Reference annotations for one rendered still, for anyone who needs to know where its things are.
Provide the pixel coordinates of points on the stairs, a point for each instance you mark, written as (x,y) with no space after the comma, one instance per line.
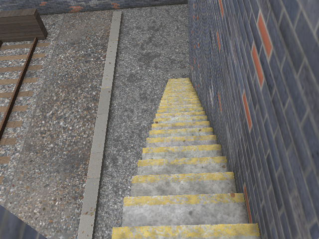
(183,189)

